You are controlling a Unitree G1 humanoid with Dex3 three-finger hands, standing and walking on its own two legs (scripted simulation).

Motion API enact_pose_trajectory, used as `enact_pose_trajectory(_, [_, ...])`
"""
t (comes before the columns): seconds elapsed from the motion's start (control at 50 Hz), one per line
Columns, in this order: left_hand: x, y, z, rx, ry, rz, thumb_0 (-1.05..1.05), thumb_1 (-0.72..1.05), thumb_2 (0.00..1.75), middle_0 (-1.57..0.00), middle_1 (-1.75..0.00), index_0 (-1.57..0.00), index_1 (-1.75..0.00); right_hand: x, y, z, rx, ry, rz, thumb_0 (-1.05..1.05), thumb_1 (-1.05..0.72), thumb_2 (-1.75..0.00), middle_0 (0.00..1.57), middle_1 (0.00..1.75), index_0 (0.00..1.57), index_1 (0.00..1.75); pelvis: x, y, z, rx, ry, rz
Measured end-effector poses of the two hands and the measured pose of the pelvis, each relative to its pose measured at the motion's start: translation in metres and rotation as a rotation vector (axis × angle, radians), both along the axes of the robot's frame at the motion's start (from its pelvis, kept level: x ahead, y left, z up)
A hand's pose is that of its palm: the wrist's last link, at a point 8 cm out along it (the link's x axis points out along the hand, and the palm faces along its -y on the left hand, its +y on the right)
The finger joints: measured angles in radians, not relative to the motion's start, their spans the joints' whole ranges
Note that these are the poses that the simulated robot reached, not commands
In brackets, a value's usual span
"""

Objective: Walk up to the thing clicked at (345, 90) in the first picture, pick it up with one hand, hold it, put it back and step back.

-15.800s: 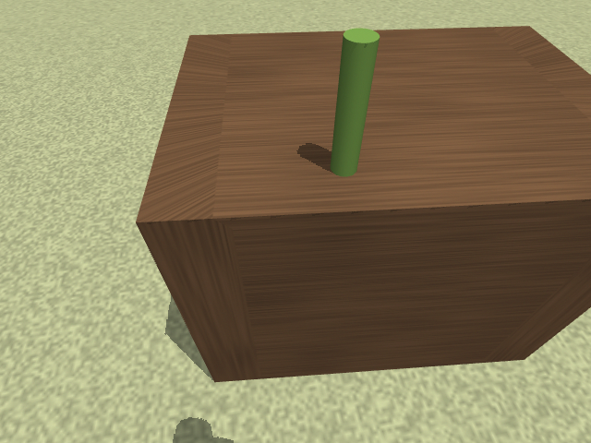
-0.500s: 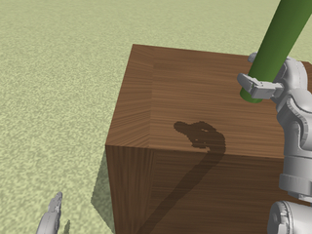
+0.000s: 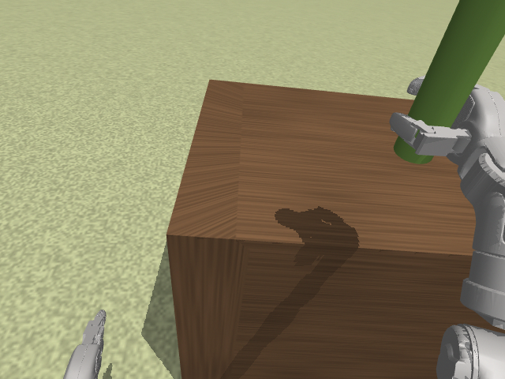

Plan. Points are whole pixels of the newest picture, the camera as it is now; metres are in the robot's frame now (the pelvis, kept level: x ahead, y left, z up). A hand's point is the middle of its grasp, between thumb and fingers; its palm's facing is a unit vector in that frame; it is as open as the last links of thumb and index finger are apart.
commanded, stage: hold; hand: right
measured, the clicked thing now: (457, 65) +0.35 -0.17 +0.38
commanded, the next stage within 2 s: none
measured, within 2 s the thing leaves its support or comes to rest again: neither
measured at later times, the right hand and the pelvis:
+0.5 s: hand (429, 106) +0.35 -0.17 +0.33, palm faces +0.10 +0.99 -0.04, open 7.6 cm; pelvis +0.01 +0.00 +0.00, yaw +0 degrees
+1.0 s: hand (429, 112) +0.34 -0.17 +0.33, palm faces +0.12 +0.99 -0.05, open 7.6 cm; pelvis +0.01 +0.00 +0.00, yaw -1 degrees
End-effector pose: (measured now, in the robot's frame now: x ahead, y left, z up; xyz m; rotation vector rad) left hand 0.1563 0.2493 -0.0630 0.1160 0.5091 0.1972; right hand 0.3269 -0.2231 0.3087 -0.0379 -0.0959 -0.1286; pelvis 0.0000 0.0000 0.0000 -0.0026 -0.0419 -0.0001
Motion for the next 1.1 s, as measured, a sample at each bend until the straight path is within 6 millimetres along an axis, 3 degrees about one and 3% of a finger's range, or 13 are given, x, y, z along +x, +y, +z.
enact_pose_trajectory(0.58, [0.015,-0.003,-0.004,-0.011,-0.012,-0.018,-0.01,-0.55,0.05,-0.05,-0.04,-0.05,-0.05,-0.005,0.006,0.024,-0.009,-0.006,0.037,0.00,0.13,-1.13,0.87,1.21,0.86,1.21,0.009,0.000,0.001,0.000,0.000,-0.008])
enact_pose_trajectory(0.94, [0.012,0.003,-0.009,-0.011,0.016,-0.021,-0.01,-0.54,0.05,-0.05,-0.04,-0.05,-0.04,-0.010,0.005,0.016,-0.008,0.011,0.010,0.00,0.13,-1.13,0.87,1.21,0.86,1.21,0.009,0.005,0.001,-0.002,0.003,-0.009])
enact_pose_trajectory(1.1, [0.020,0.000,0.000,0.000,-0.031,-0.033,-0.01,-0.54,0.05,-0.05,-0.05,-0.05,-0.05,-0.016,0.006,0.026,-0.018,-0.019,0.026,0.00,0.14,-1.13,0.87,1.20,0.87,1.20,0.007,0.004,0.000,-0.001,-0.006,-0.012])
